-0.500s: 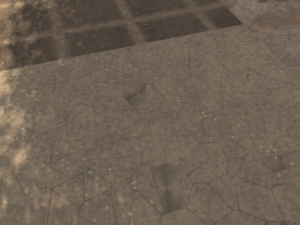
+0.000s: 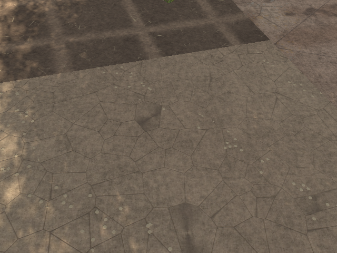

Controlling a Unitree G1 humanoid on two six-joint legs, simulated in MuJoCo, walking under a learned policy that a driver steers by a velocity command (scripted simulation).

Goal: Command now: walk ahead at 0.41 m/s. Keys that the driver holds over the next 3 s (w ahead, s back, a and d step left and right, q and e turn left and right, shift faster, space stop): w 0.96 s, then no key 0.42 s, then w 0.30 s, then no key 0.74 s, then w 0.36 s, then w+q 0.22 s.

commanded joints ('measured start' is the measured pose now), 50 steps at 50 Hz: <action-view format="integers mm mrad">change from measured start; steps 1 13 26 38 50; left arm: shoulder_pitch -115 -276 -19 190 104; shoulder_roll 32 82 84 150 59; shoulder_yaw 9 12 13 30 11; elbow -77 -177 -12 61 4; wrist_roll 10 -2 29 4 11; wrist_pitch -14 -26 -45 1 -6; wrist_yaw -15 -44 -20 14 13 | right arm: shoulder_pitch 69 71 -121 -472 -215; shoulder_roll -117 -201 -108 -126 -140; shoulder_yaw -12 -49 -49 -36 -49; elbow -26 -37 -180 -314 -216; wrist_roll -5 5 10 20 -14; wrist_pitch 4 34 24 0 -15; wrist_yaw -13 -42 -40 14 16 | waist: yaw -15 59 10 97 63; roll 134 166 -19 -15 97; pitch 92 55 60 80 -28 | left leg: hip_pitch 142 198 -540 -561 -86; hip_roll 225 279 193 107 253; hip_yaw -196 -76 -106 -55 -244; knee -178 -49 744 192 -133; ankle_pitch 383 861 70 263 499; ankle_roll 107 84 -38 -14 176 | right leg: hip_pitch -278 48 239 547 -55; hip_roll -50 64 -159 -210 -83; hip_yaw -8 -66 169 89 63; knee -70 -517 -966 -848 76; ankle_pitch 106 199 150 286 -47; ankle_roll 27 -43 -214 -131 16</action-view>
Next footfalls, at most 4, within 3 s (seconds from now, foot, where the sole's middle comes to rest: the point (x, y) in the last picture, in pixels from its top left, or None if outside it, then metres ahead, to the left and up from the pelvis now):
0.30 right None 0.35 -0.13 -0.78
0.82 left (131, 225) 0.64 0.11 -0.78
1.28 right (179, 185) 0.84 -0.10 -0.78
1.62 left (128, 199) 0.76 0.13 -0.78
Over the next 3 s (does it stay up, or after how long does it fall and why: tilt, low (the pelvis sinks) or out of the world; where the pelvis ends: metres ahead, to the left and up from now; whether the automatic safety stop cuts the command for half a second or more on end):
stays up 1.07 -0.01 -0.01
